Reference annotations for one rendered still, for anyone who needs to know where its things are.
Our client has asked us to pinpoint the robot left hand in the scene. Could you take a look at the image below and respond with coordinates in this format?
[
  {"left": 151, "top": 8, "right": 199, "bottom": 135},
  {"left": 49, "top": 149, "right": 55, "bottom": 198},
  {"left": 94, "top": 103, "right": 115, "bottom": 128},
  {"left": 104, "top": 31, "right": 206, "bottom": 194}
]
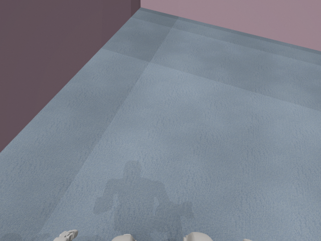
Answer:
[{"left": 53, "top": 229, "right": 78, "bottom": 241}]

